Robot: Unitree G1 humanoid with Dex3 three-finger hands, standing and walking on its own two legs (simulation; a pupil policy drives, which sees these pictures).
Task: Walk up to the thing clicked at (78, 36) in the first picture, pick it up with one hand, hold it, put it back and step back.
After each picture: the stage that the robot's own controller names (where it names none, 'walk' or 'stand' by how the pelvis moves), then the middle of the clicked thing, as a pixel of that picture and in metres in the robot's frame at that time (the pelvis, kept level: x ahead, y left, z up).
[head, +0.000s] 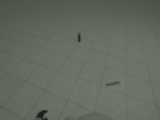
stand; (79, 37) +1.92 +0.29 -0.66
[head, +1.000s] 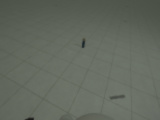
walk; (83, 43) +1.80 +0.12 -0.64
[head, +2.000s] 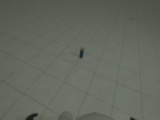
walk; (81, 53) +1.25 +0.11 -0.64
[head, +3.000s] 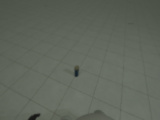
walk; (76, 71) +0.84 +0.15 -0.65
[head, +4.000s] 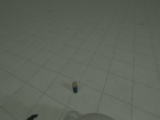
walk; (75, 87) +0.54 +0.20 -0.63
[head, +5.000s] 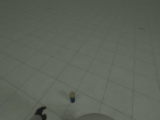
stand; (72, 97) +0.40 +0.16 -0.64
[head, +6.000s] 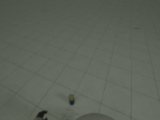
stand; (71, 100) +0.38 +0.17 -0.66
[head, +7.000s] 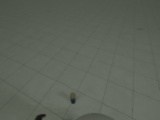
stand; (73, 98) +0.41 +0.16 -0.66
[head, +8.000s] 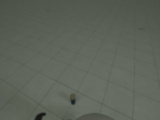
stand; (73, 99) +0.39 +0.16 -0.66
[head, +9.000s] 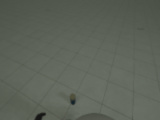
go down; (72, 99) +0.39 +0.16 -0.66
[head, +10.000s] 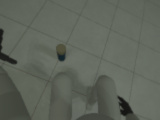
go down; (61, 54) +0.49 +0.19 -0.26
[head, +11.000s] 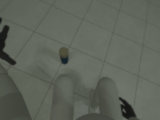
approach; (64, 57) +0.48 +0.18 -0.26
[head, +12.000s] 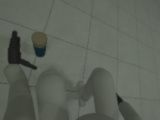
close in; (40, 47) +0.47 +0.24 -0.17
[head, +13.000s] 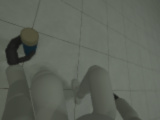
close; (30, 45) +0.47 +0.25 -0.16
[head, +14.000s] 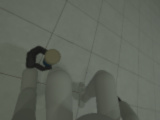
lift; (49, 59) +0.37 +0.22 -0.14
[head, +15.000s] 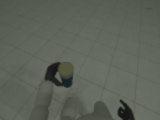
lift; (66, 77) +0.31 +0.14 +0.04
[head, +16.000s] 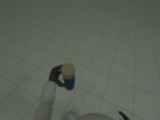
hold; (69, 79) +0.30 +0.13 +0.04
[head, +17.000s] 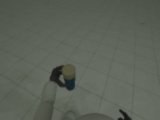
hold; (69, 79) +0.30 +0.13 +0.03
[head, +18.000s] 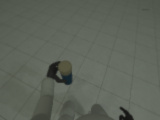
crouch; (66, 75) +0.34 +0.15 -0.01
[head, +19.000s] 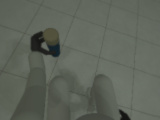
lower; (53, 46) +0.50 +0.18 -0.04
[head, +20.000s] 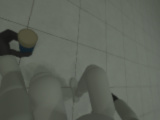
lower; (27, 46) +0.46 +0.24 -0.17
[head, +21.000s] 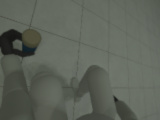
lower; (29, 45) +0.46 +0.24 -0.17
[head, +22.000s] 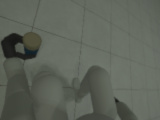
lower; (31, 48) +0.45 +0.24 -0.17
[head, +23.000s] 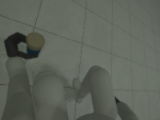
lower; (34, 48) +0.45 +0.23 -0.16
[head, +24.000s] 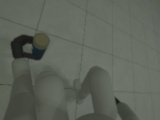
open; (39, 49) +0.46 +0.22 -0.17
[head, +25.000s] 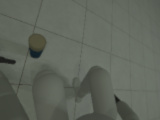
stand; (36, 48) +0.44 +0.23 -0.17
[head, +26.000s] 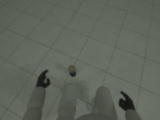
walk; (72, 71) +0.44 +0.15 -0.40
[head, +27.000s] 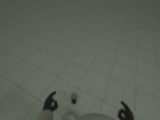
stand; (74, 98) +0.39 +0.13 -0.60
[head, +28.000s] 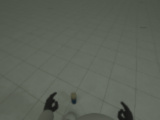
stand; (73, 98) +0.39 +0.14 -0.60
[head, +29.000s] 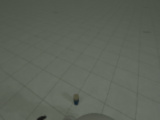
stand; (76, 100) +0.40 +0.12 -0.65
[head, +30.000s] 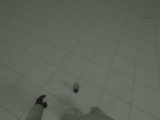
walk; (76, 88) +0.43 +0.09 -0.63
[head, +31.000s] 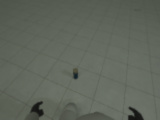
walk; (75, 74) +0.63 +0.17 -0.63
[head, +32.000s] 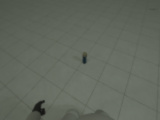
walk; (84, 58) +0.98 +0.12 -0.62
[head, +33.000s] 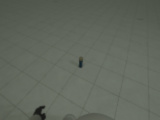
stand; (80, 62) +1.00 +0.14 -0.64
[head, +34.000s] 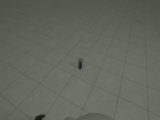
stand; (80, 64) +1.02 +0.15 -0.66
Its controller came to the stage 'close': yes
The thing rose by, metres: 0.68
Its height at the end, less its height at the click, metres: +0.00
